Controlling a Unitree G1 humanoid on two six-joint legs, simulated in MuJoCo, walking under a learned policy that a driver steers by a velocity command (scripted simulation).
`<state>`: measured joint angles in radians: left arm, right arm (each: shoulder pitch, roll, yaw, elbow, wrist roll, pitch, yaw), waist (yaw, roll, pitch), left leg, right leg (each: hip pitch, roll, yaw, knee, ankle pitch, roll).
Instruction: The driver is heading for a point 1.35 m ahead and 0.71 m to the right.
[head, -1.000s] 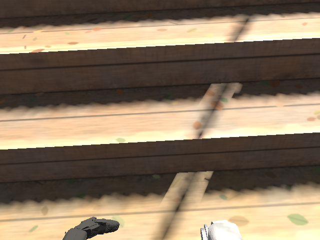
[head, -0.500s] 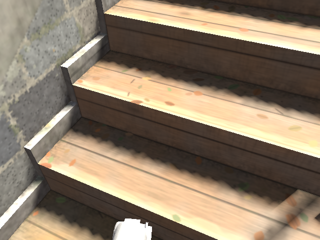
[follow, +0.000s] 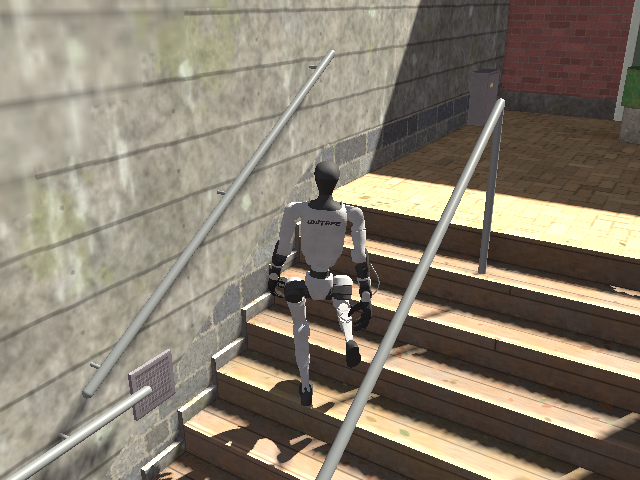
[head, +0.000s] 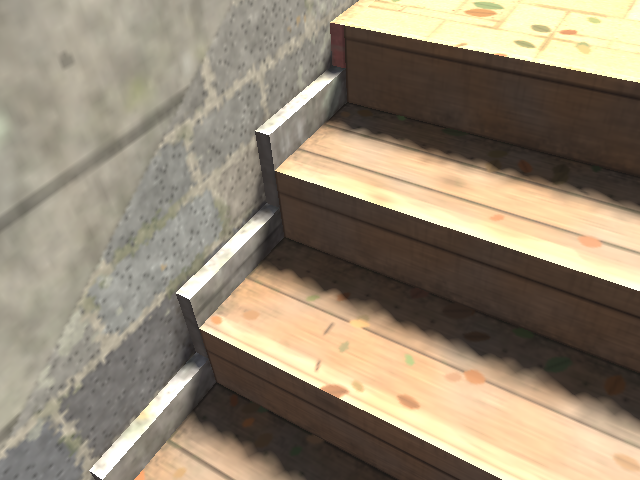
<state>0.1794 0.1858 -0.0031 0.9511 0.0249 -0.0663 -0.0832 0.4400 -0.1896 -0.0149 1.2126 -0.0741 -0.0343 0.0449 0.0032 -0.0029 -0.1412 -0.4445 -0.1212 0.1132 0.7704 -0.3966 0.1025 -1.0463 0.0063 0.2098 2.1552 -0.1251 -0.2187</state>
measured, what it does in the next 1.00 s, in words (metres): climbs, turning right: right foot 0.17 m higher, then left foot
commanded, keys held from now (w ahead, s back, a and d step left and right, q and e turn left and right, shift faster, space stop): w+e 1.00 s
